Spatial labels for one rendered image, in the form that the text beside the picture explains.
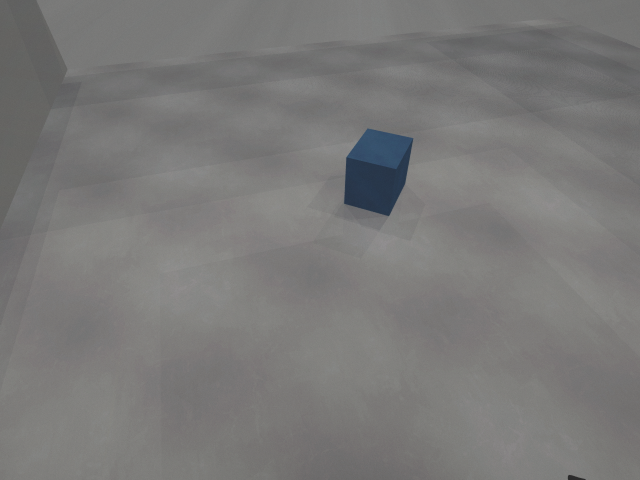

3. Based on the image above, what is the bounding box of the carton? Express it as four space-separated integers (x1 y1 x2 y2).
344 129 413 216

